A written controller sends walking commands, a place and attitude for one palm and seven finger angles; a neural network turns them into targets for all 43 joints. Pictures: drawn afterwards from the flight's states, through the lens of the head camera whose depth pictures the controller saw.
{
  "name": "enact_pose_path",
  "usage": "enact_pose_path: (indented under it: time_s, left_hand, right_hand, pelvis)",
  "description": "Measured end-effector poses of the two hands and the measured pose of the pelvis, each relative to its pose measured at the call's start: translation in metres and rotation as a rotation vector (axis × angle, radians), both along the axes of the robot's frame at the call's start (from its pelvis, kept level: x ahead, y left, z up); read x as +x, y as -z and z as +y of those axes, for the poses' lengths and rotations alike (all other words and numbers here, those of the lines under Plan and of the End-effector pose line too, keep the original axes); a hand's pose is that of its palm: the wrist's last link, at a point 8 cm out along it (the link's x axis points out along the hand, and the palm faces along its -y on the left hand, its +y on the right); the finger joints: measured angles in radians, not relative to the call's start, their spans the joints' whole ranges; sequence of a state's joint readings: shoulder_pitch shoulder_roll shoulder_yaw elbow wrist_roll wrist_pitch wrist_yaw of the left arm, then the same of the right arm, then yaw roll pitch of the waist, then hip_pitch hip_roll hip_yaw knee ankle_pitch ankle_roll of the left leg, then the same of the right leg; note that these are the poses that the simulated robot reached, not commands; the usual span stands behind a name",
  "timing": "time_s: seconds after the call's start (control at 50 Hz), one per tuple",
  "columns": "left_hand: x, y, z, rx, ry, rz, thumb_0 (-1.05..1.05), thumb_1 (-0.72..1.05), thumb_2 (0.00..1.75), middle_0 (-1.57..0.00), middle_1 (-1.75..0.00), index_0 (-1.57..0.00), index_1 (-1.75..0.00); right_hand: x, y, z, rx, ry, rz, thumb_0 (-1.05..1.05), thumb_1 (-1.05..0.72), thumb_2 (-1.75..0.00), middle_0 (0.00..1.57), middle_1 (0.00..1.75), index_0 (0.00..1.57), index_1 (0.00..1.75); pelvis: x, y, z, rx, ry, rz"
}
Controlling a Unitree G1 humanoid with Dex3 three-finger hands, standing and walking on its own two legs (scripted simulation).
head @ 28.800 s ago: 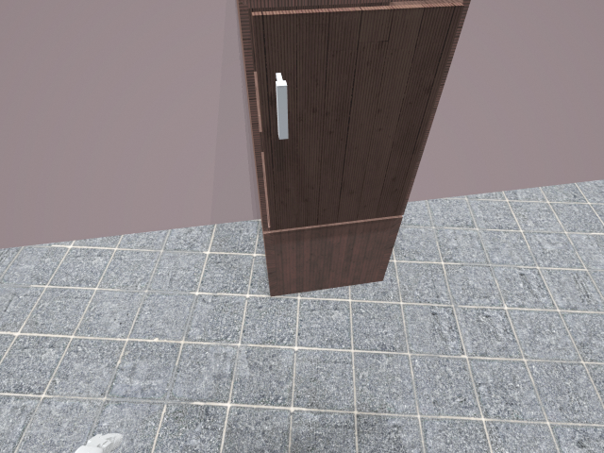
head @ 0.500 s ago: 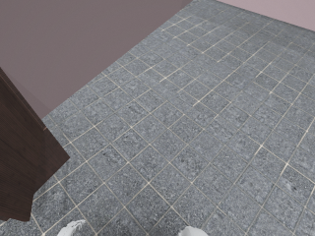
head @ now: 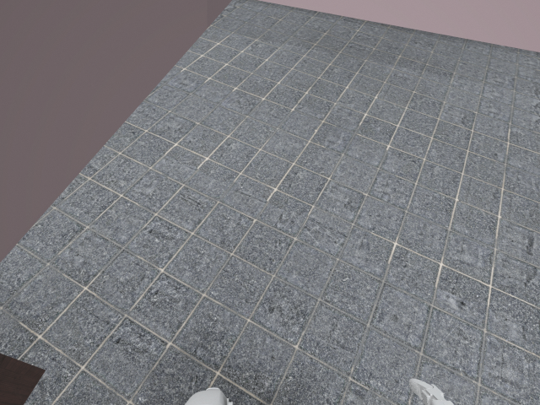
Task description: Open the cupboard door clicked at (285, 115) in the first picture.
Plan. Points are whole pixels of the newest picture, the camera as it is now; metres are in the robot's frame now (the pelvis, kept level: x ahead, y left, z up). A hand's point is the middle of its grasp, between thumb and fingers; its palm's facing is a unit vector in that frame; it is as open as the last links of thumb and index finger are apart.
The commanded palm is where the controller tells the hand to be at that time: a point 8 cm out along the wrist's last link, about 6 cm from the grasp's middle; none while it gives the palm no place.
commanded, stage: walk to a spot facing it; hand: left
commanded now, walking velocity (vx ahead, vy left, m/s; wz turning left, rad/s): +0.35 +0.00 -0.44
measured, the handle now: out of the picture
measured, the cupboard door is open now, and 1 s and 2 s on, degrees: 45 45 45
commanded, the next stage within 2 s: turn to face it in 1.02 s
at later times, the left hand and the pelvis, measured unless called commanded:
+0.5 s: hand (236, 268) +0.37 +0.09 -0.14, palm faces -0.23 -0.95 -0.22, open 7.4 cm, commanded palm none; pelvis +0.22 -0.06 +0.01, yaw -12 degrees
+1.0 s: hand (259, 196) +0.57 +0.06 -0.15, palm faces -0.26 -0.95 -0.17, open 7.3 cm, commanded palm none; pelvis +0.46 -0.10 +0.02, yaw -19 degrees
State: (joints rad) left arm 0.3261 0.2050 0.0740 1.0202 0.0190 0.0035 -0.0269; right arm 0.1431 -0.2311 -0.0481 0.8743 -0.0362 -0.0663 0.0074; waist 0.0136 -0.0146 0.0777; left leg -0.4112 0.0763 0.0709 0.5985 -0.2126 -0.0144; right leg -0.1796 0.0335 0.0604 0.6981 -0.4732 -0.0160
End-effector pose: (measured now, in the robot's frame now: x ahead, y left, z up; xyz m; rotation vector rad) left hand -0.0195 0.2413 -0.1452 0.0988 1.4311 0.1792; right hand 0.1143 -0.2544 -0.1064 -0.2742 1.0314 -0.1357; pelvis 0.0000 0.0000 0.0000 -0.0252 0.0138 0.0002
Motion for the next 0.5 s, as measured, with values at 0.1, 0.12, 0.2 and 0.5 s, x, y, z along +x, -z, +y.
enact_pose_path:
  time_s: [0.1,0.12,0.2,0.5]
  left_hand:
    - [0.085,-0.006,0.011,0.003,0.084,-0.068,0.01,0.91,0.90,-0.20,-0.30,-0.20,-0.30]
    - [0.106,-0.010,0.010,0.003,0.101,-0.097,0.01,0.91,0.90,-0.20,-0.30,-0.20,-0.30]
    - [0.194,-0.030,-0.003,0.000,0.183,-0.212,0.01,0.91,0.90,-0.20,-0.30,-0.20,-0.30]
    - [0.396,-0.035,-0.100,0.023,0.362,-0.323,0.00,0.91,0.90,-0.20,-0.30,-0.20,-0.30]
  right_hand:
    - [-0.006,-0.001,0.014,0.021,0.069,0.063,0.00,-0.91,-0.90,0.20,0.29,0.20,0.30]
    - [-0.012,-0.001,0.016,0.030,0.087,0.095,0.00,-0.91,-0.90,0.20,0.29,0.20,0.30]
    - [-0.040,0.003,0.021,0.078,0.175,0.234,0.00,-0.91,-0.90,0.20,0.29,0.20,0.30]
    - [0.001,0.024,-0.032,0.150,0.415,0.447,0.01,-0.91,-0.90,0.20,0.29,0.20,0.30]
  pelvis:
    - [0.036,-0.009,0.004,0.018,0.058,-0.007]
    - [0.043,-0.012,0.003,0.019,0.067,-0.004]
    - [0.076,-0.021,0.000,0.019,0.106,0.008]
    - [0.215,-0.012,-0.063,0.036,0.203,-0.010]
